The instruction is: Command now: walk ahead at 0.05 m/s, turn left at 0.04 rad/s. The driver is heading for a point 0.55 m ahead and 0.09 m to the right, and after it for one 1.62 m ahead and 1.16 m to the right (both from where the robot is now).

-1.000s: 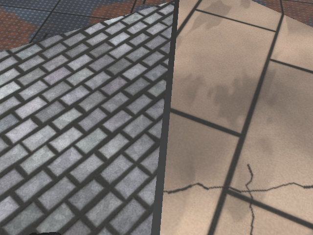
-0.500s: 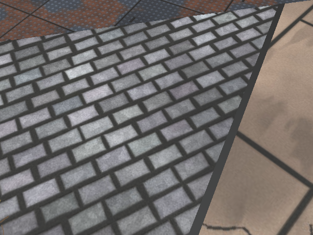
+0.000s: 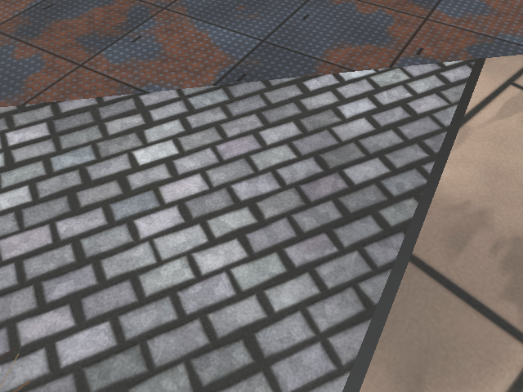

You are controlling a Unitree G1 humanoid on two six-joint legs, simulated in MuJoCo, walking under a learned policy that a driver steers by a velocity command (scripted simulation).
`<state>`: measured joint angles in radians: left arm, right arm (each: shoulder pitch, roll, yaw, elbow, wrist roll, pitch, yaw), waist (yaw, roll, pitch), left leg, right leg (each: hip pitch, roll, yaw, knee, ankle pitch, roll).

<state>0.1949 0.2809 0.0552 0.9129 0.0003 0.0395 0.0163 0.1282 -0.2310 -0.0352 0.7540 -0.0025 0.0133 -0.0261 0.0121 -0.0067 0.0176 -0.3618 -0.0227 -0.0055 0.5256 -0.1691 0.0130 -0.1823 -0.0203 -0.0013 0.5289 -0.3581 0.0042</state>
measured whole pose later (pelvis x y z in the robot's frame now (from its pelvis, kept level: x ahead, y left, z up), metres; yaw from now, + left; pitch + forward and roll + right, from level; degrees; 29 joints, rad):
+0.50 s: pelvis +0.10 +0.06 +0.01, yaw +0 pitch +1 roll +0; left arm 0.28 0.30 0.06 0.91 -0.03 -0.08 0.00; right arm 0.28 -0.25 -0.06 0.87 0.01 -0.09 0.02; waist 0.00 -0.04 -0.01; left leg -0.19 -0.03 0.04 0.40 -0.23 0.04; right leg -0.45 -0.07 0.00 1.09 -0.32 -0.05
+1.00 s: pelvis +0.37 -0.01 +0.00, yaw -8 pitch +1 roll -1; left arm 0.17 0.28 0.06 0.80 -0.01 -0.08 -0.05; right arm 0.27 -0.27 -0.04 0.86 0.01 -0.12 0.00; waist 0.00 0.01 0.06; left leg -0.35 0.03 -0.04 1.19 -0.38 0.03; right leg -0.38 0.10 -0.02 0.49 -0.12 -0.09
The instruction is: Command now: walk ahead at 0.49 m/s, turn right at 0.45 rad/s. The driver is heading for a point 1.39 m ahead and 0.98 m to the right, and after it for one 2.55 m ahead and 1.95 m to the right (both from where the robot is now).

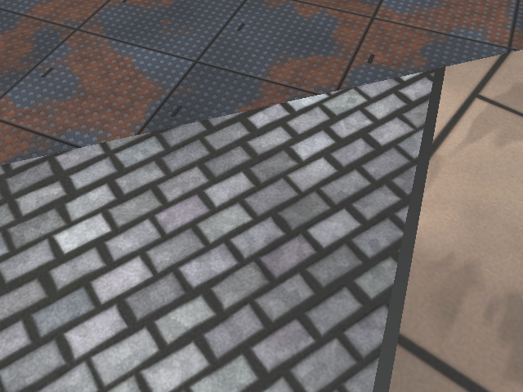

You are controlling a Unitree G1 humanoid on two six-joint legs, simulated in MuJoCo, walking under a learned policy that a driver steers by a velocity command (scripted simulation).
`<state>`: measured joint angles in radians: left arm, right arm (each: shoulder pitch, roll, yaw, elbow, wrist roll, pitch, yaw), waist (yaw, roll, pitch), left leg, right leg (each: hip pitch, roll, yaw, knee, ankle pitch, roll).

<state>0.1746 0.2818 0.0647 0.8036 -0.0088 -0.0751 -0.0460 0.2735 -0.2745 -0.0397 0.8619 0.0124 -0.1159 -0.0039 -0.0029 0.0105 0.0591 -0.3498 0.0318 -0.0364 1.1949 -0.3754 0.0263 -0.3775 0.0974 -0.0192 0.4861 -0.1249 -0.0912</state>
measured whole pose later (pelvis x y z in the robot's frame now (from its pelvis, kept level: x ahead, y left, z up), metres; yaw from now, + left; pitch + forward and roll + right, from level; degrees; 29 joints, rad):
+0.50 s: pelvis +0.29 +0.04 +0.01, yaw -16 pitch +1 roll +1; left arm 0.34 0.31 0.06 0.76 -0.03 -0.03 0.01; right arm 0.15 -0.26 -0.05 0.73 -0.01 -0.11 0.01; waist 0.02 -0.04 0.02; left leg -0.32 -0.02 0.03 0.47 -0.17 0.02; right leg -0.42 0.02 0.09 1.17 -0.40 -0.02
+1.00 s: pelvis +0.52 -0.11 -0.01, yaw -35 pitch +1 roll +1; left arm 0.17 0.31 0.07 0.61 -0.02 -0.04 -0.04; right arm 0.24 -0.32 -0.05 0.79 0.02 -0.10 0.01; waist -0.02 0.00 0.08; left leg -0.34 0.05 -0.01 1.21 -0.42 0.00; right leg -0.42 0.08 -0.02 0.57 -0.16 -0.10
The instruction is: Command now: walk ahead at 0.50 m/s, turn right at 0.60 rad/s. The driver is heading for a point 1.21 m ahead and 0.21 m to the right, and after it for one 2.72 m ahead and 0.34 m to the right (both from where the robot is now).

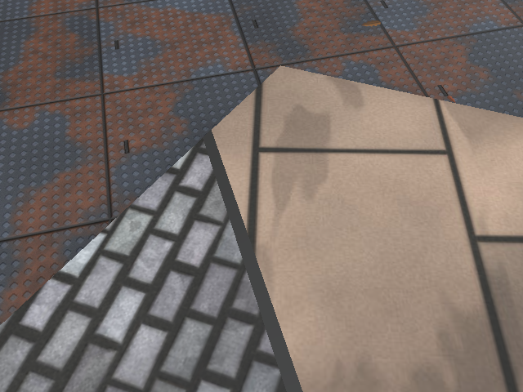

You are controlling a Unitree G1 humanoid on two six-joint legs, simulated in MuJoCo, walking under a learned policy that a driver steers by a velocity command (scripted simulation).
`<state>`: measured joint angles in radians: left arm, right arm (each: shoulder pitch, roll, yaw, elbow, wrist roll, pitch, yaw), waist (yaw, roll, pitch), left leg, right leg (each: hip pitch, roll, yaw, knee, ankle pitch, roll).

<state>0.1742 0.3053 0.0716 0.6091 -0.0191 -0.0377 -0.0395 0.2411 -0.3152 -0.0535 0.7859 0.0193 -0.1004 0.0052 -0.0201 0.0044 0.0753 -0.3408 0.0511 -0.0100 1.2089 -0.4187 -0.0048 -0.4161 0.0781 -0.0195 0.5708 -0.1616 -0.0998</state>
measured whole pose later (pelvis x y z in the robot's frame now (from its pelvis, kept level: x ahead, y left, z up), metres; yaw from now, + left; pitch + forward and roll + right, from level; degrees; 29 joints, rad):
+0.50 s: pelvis +0.29 +0.04 +0.01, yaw -17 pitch +1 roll +1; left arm 0.34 0.31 0.06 0.70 -0.03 -0.02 0.01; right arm 0.15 -0.27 -0.05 0.70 -0.01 -0.10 0.02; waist 0.02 -0.03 0.02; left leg -0.34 -0.02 0.03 0.50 -0.19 0.01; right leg -0.40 0.03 0.10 1.19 -0.41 -0.01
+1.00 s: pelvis +0.51 -0.11 +0.01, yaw -23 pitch +2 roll +1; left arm 0.20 0.27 0.05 0.68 0.00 -0.06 -0.03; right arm 0.29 -0.31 -0.05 0.84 0.02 -0.08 0.01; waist -0.02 0.03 0.03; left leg -0.41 0.08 -0.01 1.13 -0.37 0.01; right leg -0.33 0.03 -0.03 0.48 -0.17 -0.06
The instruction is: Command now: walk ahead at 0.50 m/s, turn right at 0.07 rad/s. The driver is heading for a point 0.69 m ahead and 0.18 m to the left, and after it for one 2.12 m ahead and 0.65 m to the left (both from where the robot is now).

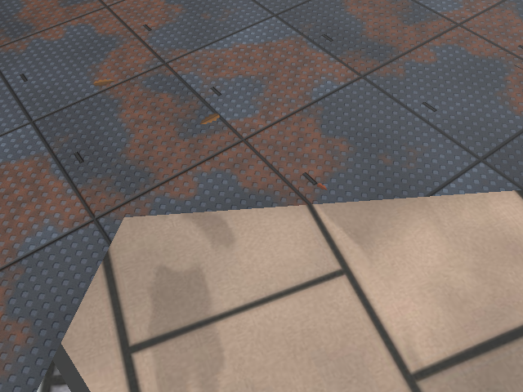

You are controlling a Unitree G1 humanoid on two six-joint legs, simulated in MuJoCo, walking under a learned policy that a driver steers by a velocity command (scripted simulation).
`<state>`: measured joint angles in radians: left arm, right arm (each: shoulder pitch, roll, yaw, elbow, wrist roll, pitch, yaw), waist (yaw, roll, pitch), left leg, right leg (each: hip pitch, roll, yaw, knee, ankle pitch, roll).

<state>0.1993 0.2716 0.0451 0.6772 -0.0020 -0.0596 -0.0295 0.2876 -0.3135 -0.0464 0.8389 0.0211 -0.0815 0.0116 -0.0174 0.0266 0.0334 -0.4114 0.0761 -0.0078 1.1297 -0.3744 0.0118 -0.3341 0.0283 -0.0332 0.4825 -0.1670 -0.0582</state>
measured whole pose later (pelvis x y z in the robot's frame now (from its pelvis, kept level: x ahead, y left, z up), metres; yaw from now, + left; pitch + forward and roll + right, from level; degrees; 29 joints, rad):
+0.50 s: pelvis +0.28 +0.06 -0.01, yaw +0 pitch +2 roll +0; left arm 0.35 0.29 0.05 0.85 -0.02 -0.07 0.00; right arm 0.13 -0.28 -0.04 0.77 0.01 -0.08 0.04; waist 0.02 -0.01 0.03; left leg -0.41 -0.02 0.05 0.53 -0.14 0.06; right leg -0.30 -0.01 0.05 1.12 -0.44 -0.03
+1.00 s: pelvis +0.55 +0.01 -0.01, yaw +6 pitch +2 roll +1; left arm 0.05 0.25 0.04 0.73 0.01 -0.09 -0.02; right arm 0.37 -0.29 -0.06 0.88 0.03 -0.03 -0.02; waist -0.05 0.02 0.05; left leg -0.28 -0.03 -0.08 1.03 -0.54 -0.01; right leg -0.45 -0.02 -0.04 0.55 -0.14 -0.01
